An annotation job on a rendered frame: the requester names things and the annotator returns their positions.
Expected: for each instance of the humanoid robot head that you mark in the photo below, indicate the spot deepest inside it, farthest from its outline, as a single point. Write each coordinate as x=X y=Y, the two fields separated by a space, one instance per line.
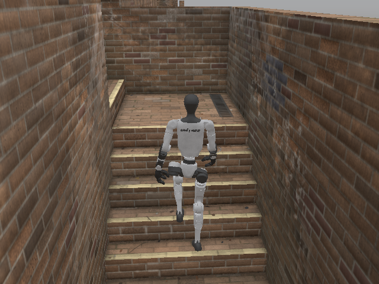
x=191 y=103

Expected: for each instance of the robot right hand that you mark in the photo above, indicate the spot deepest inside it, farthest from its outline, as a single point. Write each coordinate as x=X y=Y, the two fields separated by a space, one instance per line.
x=208 y=158

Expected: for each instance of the robot left hand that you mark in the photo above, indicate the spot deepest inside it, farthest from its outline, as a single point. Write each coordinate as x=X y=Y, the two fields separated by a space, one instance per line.
x=158 y=176

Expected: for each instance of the right robot upper arm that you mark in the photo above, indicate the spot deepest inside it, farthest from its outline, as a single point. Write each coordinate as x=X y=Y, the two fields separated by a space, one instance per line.
x=211 y=136

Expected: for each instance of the left robot upper arm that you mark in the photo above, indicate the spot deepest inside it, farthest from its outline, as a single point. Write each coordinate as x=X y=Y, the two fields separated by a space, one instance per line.
x=172 y=124

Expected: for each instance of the left robot foot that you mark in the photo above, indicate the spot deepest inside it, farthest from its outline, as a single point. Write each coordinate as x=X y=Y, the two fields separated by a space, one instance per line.
x=179 y=217

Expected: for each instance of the robot right forearm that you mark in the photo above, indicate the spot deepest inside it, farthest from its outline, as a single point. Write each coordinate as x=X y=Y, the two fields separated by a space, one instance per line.
x=213 y=154

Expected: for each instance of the robot left forearm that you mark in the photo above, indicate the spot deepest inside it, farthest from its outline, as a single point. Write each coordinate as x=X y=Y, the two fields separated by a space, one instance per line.
x=161 y=159

